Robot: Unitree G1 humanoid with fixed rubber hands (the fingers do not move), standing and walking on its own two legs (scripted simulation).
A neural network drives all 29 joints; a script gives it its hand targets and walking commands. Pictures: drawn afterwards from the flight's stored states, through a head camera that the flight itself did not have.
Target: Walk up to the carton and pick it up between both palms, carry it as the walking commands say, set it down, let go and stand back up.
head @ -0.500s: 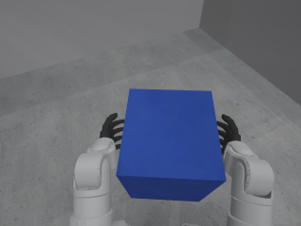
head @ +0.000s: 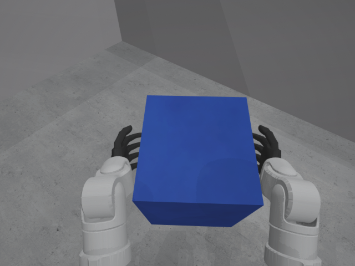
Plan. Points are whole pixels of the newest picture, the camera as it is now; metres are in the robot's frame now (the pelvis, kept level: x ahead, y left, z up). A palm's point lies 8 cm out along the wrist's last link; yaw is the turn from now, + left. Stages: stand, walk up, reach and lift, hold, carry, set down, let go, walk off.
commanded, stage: carry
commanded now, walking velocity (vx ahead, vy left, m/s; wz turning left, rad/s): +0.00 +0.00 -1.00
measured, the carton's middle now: (193, 168) +0.31 +0.01 +0.05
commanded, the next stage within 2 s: none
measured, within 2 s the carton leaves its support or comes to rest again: neither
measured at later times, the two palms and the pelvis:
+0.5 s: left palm (221, 161) +0.30 -0.04 +0.10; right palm out of the picture +0.19 -0.31 +0.11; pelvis -0.02 -0.06 +0.00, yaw -25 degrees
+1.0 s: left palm out of the picture +0.21 -0.30 +0.06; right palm out of the picture -0.04 -0.45 +0.06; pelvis -0.07 -0.12 -0.02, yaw -55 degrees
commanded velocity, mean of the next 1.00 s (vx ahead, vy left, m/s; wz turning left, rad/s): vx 0.00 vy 0.00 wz -1.00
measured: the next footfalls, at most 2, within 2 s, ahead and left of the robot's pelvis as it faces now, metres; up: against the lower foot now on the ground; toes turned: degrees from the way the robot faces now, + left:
right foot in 0.04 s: +0.07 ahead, -0.13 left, +0.00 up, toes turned -10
left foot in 0.52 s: +0.07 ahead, +0.04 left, +0.00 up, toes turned -26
